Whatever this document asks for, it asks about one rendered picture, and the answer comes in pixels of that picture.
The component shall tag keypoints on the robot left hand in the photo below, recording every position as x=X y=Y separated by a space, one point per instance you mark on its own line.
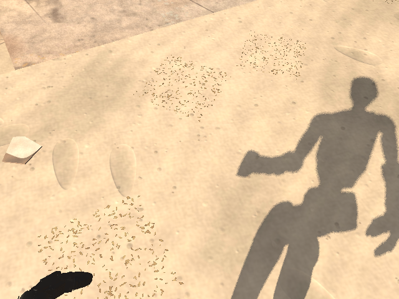
x=56 y=284

